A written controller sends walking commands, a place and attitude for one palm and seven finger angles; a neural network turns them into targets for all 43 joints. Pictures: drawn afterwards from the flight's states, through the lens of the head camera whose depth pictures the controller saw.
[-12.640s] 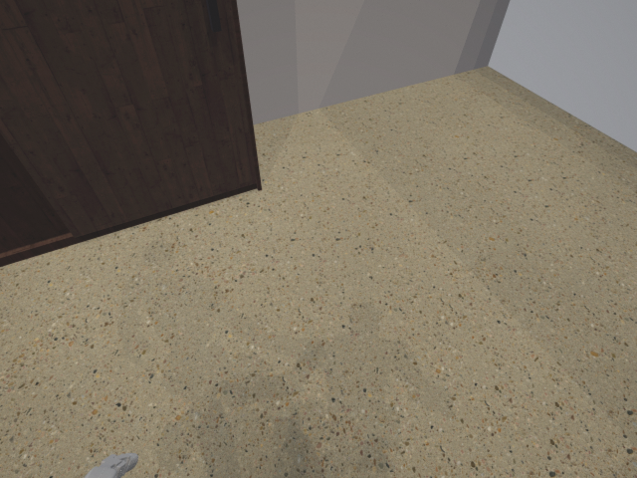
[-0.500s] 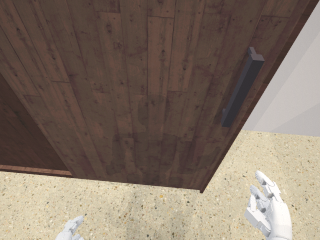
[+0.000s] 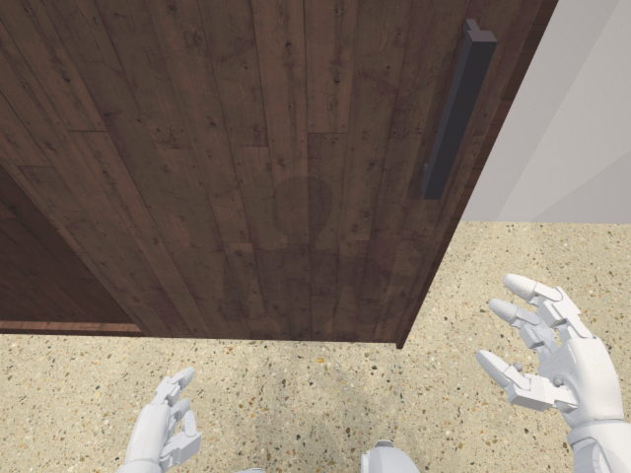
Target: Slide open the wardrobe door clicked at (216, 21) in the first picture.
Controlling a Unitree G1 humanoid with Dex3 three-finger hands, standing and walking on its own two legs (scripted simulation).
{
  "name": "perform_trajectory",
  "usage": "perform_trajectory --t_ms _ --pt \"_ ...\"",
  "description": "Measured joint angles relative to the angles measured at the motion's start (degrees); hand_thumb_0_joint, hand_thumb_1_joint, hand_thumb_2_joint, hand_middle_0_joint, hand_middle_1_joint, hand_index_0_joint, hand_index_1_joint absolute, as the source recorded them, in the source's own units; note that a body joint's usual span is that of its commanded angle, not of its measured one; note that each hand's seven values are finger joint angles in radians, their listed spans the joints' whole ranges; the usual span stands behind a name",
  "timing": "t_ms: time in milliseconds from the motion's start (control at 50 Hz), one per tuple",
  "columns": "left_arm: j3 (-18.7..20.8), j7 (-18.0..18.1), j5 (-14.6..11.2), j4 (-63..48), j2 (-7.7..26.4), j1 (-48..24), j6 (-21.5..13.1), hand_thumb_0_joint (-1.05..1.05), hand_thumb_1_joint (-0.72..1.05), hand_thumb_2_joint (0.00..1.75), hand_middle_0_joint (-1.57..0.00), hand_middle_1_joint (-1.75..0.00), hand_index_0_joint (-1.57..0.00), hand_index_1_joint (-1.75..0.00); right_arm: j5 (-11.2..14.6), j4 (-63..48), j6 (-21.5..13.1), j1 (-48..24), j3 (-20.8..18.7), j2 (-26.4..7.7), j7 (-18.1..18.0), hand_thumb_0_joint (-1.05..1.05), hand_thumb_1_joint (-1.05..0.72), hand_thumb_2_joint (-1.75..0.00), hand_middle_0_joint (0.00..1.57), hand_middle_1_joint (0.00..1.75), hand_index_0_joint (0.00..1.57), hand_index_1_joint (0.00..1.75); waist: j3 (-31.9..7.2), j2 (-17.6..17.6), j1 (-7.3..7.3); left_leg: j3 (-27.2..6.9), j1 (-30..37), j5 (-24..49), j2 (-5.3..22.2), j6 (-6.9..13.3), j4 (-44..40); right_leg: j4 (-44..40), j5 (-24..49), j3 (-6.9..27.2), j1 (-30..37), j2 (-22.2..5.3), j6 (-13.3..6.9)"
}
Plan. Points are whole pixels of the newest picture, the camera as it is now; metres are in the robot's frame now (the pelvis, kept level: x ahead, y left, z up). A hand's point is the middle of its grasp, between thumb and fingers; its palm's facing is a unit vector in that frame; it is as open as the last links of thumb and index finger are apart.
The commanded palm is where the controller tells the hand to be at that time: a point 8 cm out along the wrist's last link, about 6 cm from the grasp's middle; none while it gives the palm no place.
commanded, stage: raise the hand with hooked fingers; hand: right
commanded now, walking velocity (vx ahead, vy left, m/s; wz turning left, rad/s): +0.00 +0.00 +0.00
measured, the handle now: (448, 119) +0.54 -0.16 +0.16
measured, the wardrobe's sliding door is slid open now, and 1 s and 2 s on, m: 0.00 0.00 0.00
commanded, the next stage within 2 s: move the hooked fingers beside the handle in 1.42 s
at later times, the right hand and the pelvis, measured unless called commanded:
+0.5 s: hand (592, 319) +0.26 -0.25 +0.13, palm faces +0.03 +1.00 -0.06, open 13.0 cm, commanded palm +0.23 -0.31 +0.14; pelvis +0.01 -0.02 +0.03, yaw +0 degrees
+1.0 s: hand out of the picture +0.29 -0.28 +0.19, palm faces +0.04 +1.00 -0.07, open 13.9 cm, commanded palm +0.26 -0.32 +0.19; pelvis +0.01 -0.01 +0.05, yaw +0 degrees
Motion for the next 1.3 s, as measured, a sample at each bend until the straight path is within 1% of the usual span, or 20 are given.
perform_trajectory --t_ms 40,60,120,180,240,340,460,580,660,800,1020,1140,1300 --pt "0.0 -0.2 0.0 0.1 -0.5 1.1 0.0 0.02 0.9 0.9 -0.21 -0.3 -0.21 -0.3 0.5 -0.5 2.3 0.6 -1.1 -0.1 -0.8 0.01 -0.26 -0.63 0.25 0.71 0.25 0.71 -0.2 -0.2 0.7 -0.9 1.1 0.9 0.1 -0.3 -1.9 -2.0 0.6 -1.0 1.6 0.0 -0.3" --pt "0.1 -0.3 0.1 0.1 -0.6 1.7 -0.1 0.02 0.9 0.9 -0.21 -0.3 -0.21 -0.3 0.7 -0.9 2.8 1.2 -1.6 -0.1 -1.4 0.01 -0.24 -0.62 0.25 0.73 0.25 0.72 -0.3 -0.2 0.95 -1.3 1.6 1.3 0.2 -0.5 -2.7 -2.9 0.8 -1.4 2.3 0.0 -0.5" --pt "0.6 -0.5 0.1 0.3 -0.2 3.1 -0.4 0.02 0.9 0.9 -0.21 -0.3 -0.21 -0.3 1.0 -2.2 2.6 2.5 -3.0 0.2 -2.9 0.0 -0.17 -0.59 0.25 0.77 0.26 0.77 -0.3 -0.2 1.2 -2.1 3.0 2.1 0.4 -0.9 -4.6 -4.8 1.3 -2.3 4.1 0.2 -0.8" --pt "1.1 -0.7 0.0 0.7 1.0 3.9 -0.8 0.02 0.9 0.9 -0.21 -0.3 -0.21 -0.3 0.9 -3.1 1.8 2.9 -3.5 0.3 -3.4 0.0 -0.1 -0.56 0.26 0.82 0.26 0.81 -0.2 -0.2 1.03 -2.2 4.1 2.4 0.8 -1.3 -5.7 -5.8 1.5 -2.6 5.1 0.6 -1.2" --pt "1.5 -0.5 -0.2 1.2 2.2 3.8 -1.1 0.02 0.9 0.9 -0.21 -0.3 -0.2 -0.3 0.8 -3.5 2.2 2.5 -3.4 0.1 -2.8 0.0 -0.03 -0.53 0.26 0.86 0.27 0.86 0.1 -0.2 0.66 -2.3 5.3 2.7 1.0 -1.5 -6.6 -6.5 1.7 -2.7 6.1 0.9 -1.5" --pt "1.7 0.0 -0.6 1.1 3.2 2.8 -1.7 0.02 0.9 0.9 -0.2 -0.3 -0.2 -0.3 1.0 -3.6 4.0 1.3 -3.9 -1.0 -1.9 0.0 0.09 -0.48 0.27 0.94 0.28 0.93 0.5 0.1 0.19 -2.2 7.9 3.5 1.3 -1.8 -8.8 -8.3 2.2 -2.8 8.6 1.2 -1.7" --pt "1.0 0.4 -0.9 0.0 3.1 1.2 -2.2 0.02 0.9 0.9 -0.2 -0.3 -0.2 -0.3 1.4 -3.1 6.6 -2.1 -5.3 -2.2 -1.1 0.0 0.23 -0.42 0.28 1.03 0.29 1.02 0.8 0.1 -0.6 -2.0 11.4 4.7 1.4 -1.8 -11.9 -11.0 3.2 -2.7 11.9 1.5 -1.7" --pt "-0.3 0.6 -1.2 -0.6 2.4 0.0 -2.0 0.02 0.9 0.9 -0.2 -0.3 -0.2 -0.3 2.0 -0.9 10.3 -6.0 -7.3 -3.8 0.9 -0.01 0.37 -0.36 0.29 1.11 0.3 1.11 1.2 -0.1 -1.4 -1.8 14.5 6.0 1.3 -1.7 -14.9 -13.9 4.4 -2.6 15.0 1.6 -1.6" --pt "-1.0 0.8 -1.3 -0.5 2.2 -0.2 -1.8 0.02 0.9 0.9 -0.2 -0.3 -0.2 -0.3 2.5 0.6 12.1 -8.3 -8.8 -4.8 2.1 -0.01 0.43 -0.33 0.3 1.16 0.3 1.15 1.5 -0.4 -1.75 -1.7 16.2 6.8 1.2 -1.5 -16.6 -15.7 5.2 -2.5 16.7 1.6 -1.4" --pt "-1.5 1.4 -1.7 0.6 2.6 0.1 -1.5 0.02 0.9 0.9 -0.2 -0.3 -0.21 -0.3 3.0 4.2 14.5 -12.6 -11.2 -6.6 4.5 -0.01 0.48 -0.31 0.3 1.19 0.3 1.19 2.4 -0.9 -2.0 -1.4 18.5 7.9 0.9 -1.2 -19.0 -18.0 6.4 -2.2 19.0 1.5 -1.1" --pt "-1.0 1.7 -2.4 1.5 3.9 1.5 -1.4 0.02 0.9 0.9 -0.2 -0.3 -0.2 -0.3 3.3 8.7 16.8 -17.6 -13.6 -9.4 6.7 -0.01 0.5 -0.3 0.3 1.2 0.3 1.2 2.9 -1.3 -1.37 -1.7 20.4 9.0 0.6 -0.8 -21.5 -21.1 7.7 -2.4 21.4 1.3 -0.7" --pt "-0.4 1.3 -2.4 1.0 4.2 1.8 -1.4 0.02 0.9 0.9 -0.2 -0.3 -0.2 -0.3 3.0 8.3 17.5 -16.4 -13.2 -8.5 6.8 -0.01 0.5 -0.3 0.3 1.2 0.3 1.2 2.7 -1.4 -1.07 -2.2 20.2 8.9 0.6 -0.8 -21.6 -21.7 7.6 -3.0 21.6 1.2 -0.6" --pt "-0.4 1.5 -2.3 1.3 3.7 1.5 -1.4 0.02 0.9 0.9 -0.2 -0.3 -0.2 -0.3 2.6 8.0 16.6 -16.2 -13.5 -7.4 5.9 -0.02 0.5 -0.3 0.3 1.2 0.31 1.2 2.8 -0.9 -1.31 -2.3 20.7 8.5 0.5 -0.6 -21.7 -21.8 7.3 -3.1 22.2 1.1 -0.4"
